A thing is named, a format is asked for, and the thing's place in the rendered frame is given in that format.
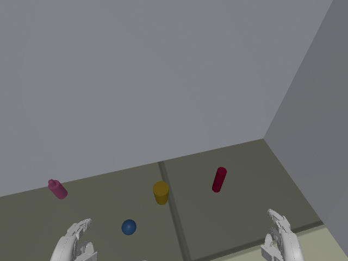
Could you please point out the right robot hand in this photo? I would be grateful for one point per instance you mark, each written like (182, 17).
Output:
(287, 242)

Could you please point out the left robot hand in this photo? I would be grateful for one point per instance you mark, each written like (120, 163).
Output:
(67, 248)

